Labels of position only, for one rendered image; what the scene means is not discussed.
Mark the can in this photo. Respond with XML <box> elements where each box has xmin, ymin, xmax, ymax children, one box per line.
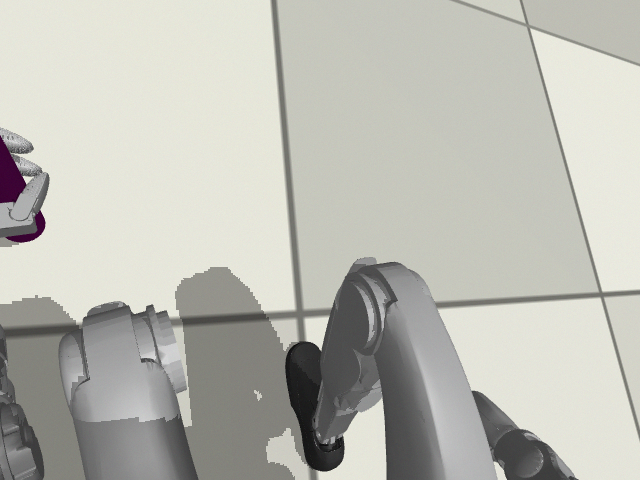
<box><xmin>0</xmin><ymin>135</ymin><xmax>45</xmax><ymax>242</ymax></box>

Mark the left robot hand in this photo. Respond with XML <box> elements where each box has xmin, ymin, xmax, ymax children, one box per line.
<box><xmin>0</xmin><ymin>128</ymin><xmax>50</xmax><ymax>238</ymax></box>

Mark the right robot arm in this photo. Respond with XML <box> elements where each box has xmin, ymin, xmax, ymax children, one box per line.
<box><xmin>494</xmin><ymin>429</ymin><xmax>578</xmax><ymax>480</ymax></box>

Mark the right robot foot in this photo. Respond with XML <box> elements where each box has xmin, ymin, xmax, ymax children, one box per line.
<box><xmin>285</xmin><ymin>342</ymin><xmax>344</xmax><ymax>471</ymax></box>

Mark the right robot hand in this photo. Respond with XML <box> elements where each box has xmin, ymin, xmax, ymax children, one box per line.
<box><xmin>472</xmin><ymin>391</ymin><xmax>520</xmax><ymax>462</ymax></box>

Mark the left robot arm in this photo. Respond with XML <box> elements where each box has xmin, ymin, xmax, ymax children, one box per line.
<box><xmin>0</xmin><ymin>325</ymin><xmax>44</xmax><ymax>480</ymax></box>

